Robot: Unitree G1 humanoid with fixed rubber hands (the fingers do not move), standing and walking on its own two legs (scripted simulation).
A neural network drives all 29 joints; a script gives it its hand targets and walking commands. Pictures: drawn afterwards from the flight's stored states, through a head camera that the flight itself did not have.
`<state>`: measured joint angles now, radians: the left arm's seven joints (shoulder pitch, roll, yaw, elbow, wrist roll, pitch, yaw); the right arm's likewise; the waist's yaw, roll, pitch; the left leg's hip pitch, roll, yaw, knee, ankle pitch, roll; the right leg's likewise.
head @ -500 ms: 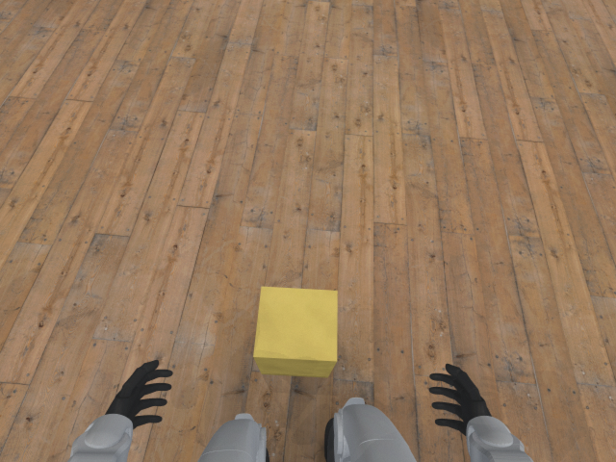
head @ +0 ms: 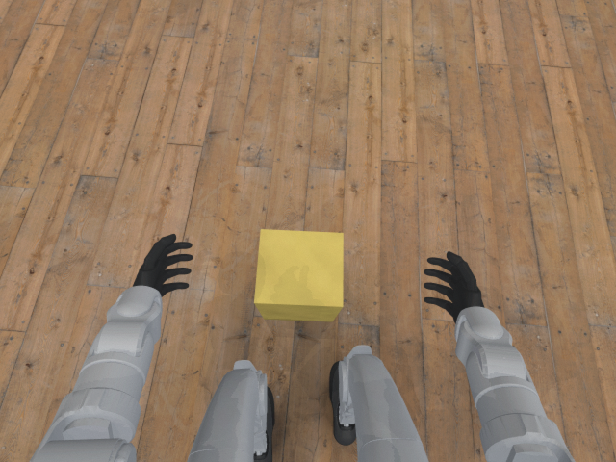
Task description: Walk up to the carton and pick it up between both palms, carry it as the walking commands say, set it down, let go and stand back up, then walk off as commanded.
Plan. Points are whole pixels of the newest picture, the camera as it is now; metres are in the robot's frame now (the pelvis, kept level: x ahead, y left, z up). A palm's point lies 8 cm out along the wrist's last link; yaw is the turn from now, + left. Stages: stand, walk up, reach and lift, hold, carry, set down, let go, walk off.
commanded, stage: reach and lift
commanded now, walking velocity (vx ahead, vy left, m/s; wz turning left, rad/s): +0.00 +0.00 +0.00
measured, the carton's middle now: (299, 280) +0.45 -0.01 -0.54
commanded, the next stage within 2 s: none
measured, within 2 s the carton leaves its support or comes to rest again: neither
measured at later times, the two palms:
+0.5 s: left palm (192, 218) +0.46 +0.17 -0.13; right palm (420, 230) +0.43 -0.20 -0.14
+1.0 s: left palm (208, 245) +0.46 +0.17 -0.26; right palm (403, 251) +0.43 -0.21 -0.26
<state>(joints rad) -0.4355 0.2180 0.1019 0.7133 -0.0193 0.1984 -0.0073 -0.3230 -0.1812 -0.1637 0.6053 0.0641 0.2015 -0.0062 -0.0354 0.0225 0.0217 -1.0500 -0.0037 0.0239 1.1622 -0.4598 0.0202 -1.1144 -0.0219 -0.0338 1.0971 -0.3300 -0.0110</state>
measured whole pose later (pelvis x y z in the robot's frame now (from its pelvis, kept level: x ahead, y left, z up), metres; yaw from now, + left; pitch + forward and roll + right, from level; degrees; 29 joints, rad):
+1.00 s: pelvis -0.03 +0.00 -0.13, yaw +2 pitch +45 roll +1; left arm -0.97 0.23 0.16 0.81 -0.08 0.08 0.09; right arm -0.90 -0.21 -0.24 0.74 0.11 0.07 -0.09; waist -0.04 0.02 -0.04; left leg -1.86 -0.02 0.03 1.58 -0.50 0.02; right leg -1.93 -0.05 -0.02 1.51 -0.37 -0.02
